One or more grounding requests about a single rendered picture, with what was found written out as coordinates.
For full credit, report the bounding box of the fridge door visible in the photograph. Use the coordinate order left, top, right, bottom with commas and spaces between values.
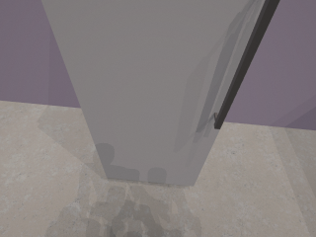
41, 0, 266, 187

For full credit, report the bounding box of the handle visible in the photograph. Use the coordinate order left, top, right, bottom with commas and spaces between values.
214, 0, 280, 129

